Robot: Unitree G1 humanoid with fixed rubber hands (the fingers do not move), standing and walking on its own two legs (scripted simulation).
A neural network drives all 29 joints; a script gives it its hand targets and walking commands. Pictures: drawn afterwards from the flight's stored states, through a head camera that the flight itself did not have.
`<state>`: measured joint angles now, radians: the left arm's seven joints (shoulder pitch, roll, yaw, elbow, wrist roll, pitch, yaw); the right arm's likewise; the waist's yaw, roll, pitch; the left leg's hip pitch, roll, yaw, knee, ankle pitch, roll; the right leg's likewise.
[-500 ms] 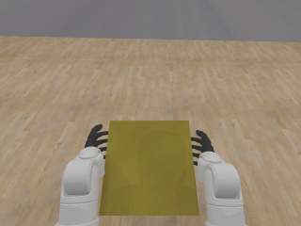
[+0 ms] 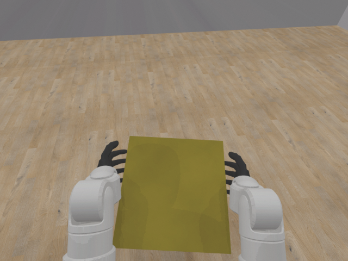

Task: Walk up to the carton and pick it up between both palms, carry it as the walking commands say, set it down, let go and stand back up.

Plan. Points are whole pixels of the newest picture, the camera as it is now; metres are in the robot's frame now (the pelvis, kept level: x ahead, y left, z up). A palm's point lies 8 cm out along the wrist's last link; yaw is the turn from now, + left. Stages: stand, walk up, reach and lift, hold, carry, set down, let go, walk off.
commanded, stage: carry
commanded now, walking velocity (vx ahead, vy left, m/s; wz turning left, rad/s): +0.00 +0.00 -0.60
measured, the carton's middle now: (172, 199) +0.28 +0.01 +0.00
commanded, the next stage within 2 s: none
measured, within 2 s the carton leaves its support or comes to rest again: neither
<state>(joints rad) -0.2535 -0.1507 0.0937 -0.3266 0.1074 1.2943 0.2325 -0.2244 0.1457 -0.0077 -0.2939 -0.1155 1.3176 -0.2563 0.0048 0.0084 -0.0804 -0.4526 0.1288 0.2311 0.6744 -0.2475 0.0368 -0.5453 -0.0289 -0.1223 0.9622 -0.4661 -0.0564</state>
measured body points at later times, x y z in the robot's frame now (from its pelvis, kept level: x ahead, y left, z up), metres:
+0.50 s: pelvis -0.06 -0.04 +0.00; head -0.03 -0.04 +0.45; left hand +0.27 +0.04 +0.09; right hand +0.20 -0.23 +0.07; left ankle -0.05 +0.05 -0.72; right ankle +0.04 -0.11 -0.71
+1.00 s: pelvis -0.13 -0.12 +0.00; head -0.11 -0.15 +0.45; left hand +0.20 -0.16 +0.10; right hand +0.05 -0.39 +0.07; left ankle -0.10 +0.00 -0.68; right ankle -0.11 -0.22 -0.72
